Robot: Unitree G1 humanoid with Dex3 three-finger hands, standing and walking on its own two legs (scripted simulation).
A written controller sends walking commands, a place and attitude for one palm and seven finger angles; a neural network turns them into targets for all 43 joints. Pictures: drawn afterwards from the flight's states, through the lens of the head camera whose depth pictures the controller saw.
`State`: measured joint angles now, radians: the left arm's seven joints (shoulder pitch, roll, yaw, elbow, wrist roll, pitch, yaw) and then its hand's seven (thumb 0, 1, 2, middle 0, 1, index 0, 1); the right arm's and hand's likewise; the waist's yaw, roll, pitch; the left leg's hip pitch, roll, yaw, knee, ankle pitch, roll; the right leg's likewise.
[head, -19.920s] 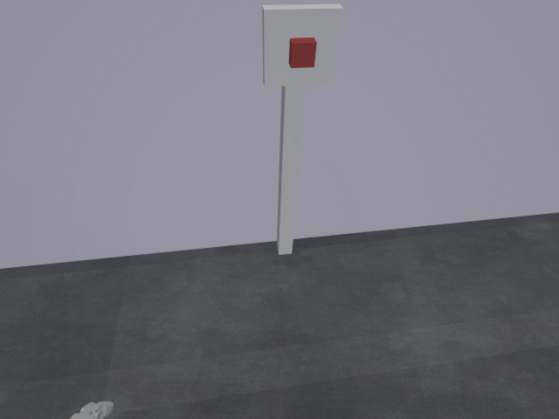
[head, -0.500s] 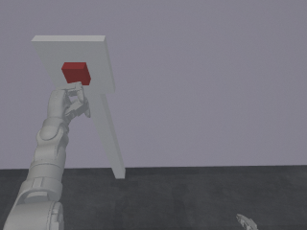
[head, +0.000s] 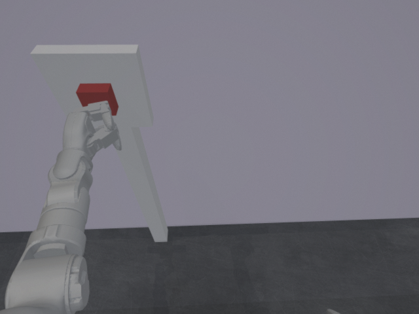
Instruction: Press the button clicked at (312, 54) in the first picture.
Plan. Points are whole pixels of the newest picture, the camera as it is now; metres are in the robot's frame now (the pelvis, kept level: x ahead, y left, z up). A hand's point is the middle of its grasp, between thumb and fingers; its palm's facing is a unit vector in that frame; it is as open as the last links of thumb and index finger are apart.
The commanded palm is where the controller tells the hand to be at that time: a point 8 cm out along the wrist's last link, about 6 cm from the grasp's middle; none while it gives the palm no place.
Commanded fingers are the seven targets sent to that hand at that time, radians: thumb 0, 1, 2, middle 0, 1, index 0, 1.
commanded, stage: press the button with the knuckle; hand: left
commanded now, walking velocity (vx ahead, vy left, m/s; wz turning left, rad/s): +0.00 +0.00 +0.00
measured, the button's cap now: (99, 98) +0.49 +0.22 +0.15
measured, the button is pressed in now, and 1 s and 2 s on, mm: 1 4 0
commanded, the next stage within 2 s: hold the button down briefly in 0.34 s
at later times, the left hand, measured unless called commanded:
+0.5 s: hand (112, 128) +0.44 +0.20 +0.12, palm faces +0.05 -1.00 -0.01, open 2.8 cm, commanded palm +0.44 +0.24 +0.12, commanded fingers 0.00 0.90 0.90 -1.30 -1.50 -1.30 -1.50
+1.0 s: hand (112, 130) +0.44 +0.19 +0.11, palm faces +0.06 -1.00 +0.00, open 2.9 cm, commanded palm +0.41 +0.24 +0.12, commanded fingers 0.00 0.90 0.90 -1.30 -1.50 -1.30 -1.50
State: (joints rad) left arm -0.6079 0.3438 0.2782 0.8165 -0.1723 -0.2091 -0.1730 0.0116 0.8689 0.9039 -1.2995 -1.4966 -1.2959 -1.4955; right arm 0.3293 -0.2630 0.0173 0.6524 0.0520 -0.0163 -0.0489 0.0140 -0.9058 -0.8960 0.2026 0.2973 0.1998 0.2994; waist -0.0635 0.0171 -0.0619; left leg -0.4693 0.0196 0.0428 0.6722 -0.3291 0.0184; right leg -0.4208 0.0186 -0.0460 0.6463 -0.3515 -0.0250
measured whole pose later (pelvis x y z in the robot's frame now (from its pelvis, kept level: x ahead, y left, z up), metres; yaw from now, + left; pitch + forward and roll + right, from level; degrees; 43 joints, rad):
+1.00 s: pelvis -0.04 +0.00 -0.01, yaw +0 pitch +10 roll -2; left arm -0.85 0.44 0.31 1.12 -0.14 -0.30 -0.19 -0.01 0.76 0.94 -1.30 -1.50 -1.34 -1.50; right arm 0.40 -0.28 0.03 0.68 0.04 -0.07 -0.04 0.01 -0.91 -0.90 0.20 0.30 0.20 0.30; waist -0.12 0.02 -0.06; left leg -0.64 0.03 0.03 0.77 -0.31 0.02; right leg -0.58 0.02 -0.06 0.73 -0.33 -0.02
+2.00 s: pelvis +0.00 -0.01 +0.00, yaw +1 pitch +2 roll +0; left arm -0.20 0.27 0.21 0.29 -0.23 -0.05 -0.17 0.02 0.90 0.90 -1.30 -1.50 -1.30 -1.50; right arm 0.24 -0.24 0.05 0.59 0.06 -0.05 -0.06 0.02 -0.90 -0.90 0.20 0.30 0.20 0.30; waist -0.01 0.04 -0.06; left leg -0.36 0.02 0.03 0.62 -0.31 0.01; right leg -0.31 0.02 -0.05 0.61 -0.34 -0.04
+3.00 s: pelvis +0.02 +0.00 +0.02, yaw +0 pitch -4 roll +0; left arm 0.52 0.32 0.25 -0.46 -0.06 -0.08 0.10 0.01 0.89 0.90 -1.30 -1.50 -1.30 -1.49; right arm 0.19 -0.22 0.03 0.60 0.00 -0.07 -0.06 0.02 -0.90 -0.90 0.20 0.30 0.20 0.30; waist 0.06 0.05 0.01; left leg -0.10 0.00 0.05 0.42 -0.25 0.02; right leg -0.05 0.01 -0.03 0.38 -0.27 -0.02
